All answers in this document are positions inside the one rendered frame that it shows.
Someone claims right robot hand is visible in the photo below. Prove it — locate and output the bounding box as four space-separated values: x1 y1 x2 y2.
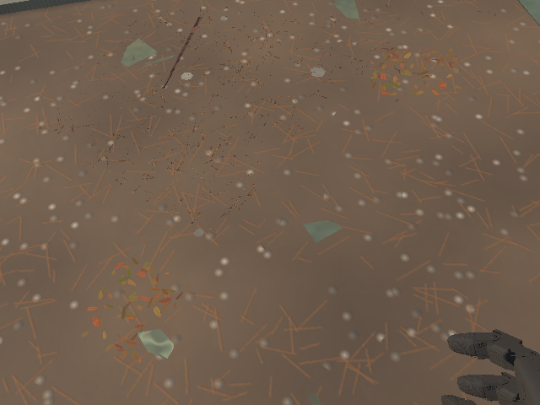
441 329 540 405

